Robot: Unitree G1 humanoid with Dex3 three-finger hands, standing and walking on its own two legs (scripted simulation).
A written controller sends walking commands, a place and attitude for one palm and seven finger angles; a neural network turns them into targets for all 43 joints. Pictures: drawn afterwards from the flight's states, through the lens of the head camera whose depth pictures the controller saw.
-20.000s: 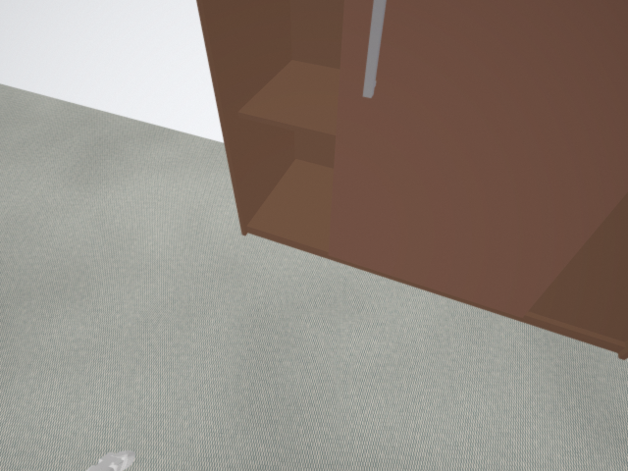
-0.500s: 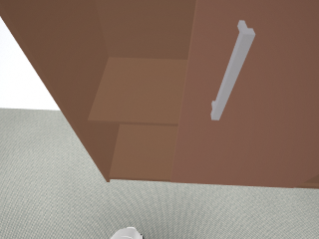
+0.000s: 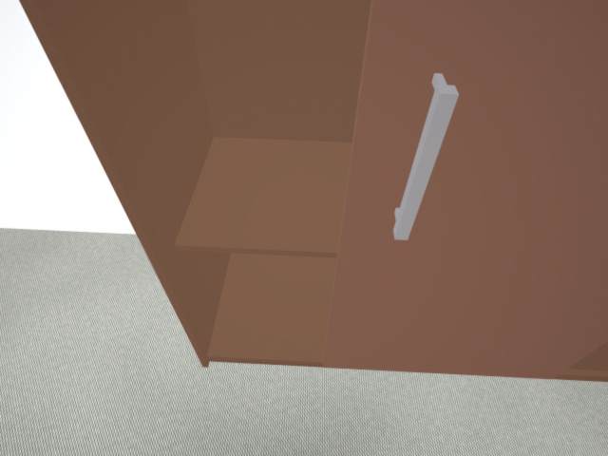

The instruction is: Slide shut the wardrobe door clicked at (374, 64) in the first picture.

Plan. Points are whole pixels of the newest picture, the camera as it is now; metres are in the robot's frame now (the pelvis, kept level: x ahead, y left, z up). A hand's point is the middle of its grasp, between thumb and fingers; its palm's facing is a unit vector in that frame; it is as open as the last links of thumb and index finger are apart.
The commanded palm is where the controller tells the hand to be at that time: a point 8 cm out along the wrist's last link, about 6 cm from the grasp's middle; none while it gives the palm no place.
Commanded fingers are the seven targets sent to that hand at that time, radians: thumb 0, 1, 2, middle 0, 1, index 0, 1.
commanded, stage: come to a stop and stand still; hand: right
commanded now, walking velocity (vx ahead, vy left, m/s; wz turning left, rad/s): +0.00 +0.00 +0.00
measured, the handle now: (417, 166) +0.48 -0.14 +0.14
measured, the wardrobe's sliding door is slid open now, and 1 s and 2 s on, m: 0.38 0.38 0.38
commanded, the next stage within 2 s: look again from close up in 0.96 s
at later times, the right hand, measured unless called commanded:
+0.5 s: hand out of the picture +0.02 -0.18 -0.17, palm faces +0.01 +0.98 -0.21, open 7.3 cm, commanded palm none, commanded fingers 0.00 -0.90 -0.90 0.20 0.30 0.20 0.30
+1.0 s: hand out of the picture +0.02 -0.17 -0.17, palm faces +0.01 +0.98 -0.19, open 7.3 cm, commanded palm none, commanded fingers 0.00 -0.90 -0.90 0.20 0.30 0.20 0.30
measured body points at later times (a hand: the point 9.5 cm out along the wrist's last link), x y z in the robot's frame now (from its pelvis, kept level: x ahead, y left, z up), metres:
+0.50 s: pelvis +0.01 +0.00 +0.00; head +0.02 +0.01 +0.45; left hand +0.00 +0.20 -0.17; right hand +0.02 -0.23 -0.15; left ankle +0.01 +0.11 -0.74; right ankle -0.01 -0.10 -0.74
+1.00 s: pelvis +0.02 +0.00 +0.00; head +0.04 +0.01 +0.45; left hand +0.03 +0.22 -0.16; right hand +0.02 -0.22 -0.16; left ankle +0.01 +0.11 -0.74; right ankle -0.01 -0.10 -0.74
